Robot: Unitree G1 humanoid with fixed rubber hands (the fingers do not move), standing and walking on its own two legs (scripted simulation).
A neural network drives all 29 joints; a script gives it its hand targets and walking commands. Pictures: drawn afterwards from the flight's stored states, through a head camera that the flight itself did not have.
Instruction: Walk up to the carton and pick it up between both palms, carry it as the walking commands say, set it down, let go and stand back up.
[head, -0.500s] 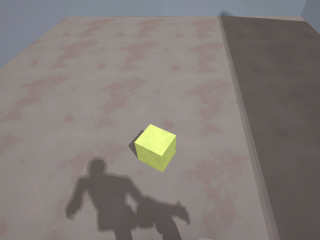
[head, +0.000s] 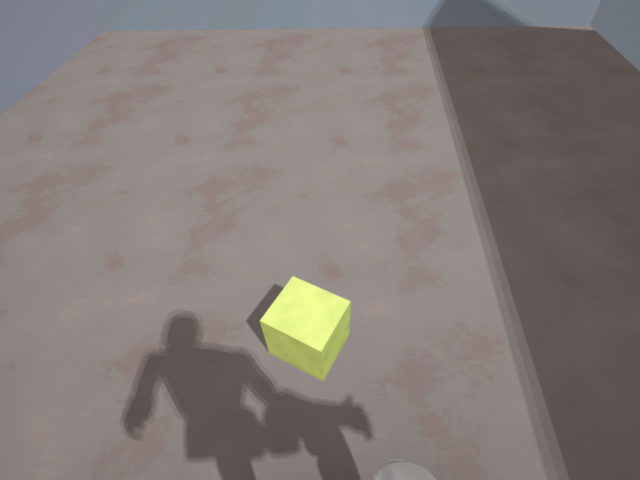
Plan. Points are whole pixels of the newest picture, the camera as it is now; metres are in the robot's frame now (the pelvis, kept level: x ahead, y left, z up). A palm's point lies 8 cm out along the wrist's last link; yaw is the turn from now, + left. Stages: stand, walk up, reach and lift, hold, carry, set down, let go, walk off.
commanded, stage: walk up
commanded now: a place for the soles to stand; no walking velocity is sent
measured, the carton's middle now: (307, 328) +0.68 +0.05 -0.62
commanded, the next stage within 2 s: none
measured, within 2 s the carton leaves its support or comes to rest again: neither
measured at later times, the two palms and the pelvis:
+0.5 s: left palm out of the picture +0.15 +0.35 -0.12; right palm (520, 415) +0.22 -0.26 -0.10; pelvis +0.10 +0.04 +0.00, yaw +1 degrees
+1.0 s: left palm (95, 426) +0.24 +0.33 -0.08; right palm (535, 416) +0.22 -0.27 -0.08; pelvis +0.13 +0.03 +0.04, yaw -2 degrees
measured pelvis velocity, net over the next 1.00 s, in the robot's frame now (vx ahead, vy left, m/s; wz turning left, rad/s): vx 0.13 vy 0.03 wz -0.03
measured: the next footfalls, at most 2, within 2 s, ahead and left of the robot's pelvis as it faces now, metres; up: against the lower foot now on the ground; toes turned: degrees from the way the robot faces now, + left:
left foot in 0.28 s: +0.21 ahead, +0.16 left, +0.00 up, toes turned +7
left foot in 1.52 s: +0.26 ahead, +0.24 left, +0.00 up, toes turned -7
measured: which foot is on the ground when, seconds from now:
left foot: up 0.00-0.26, down 0.28-1.00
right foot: down 0.00-1.00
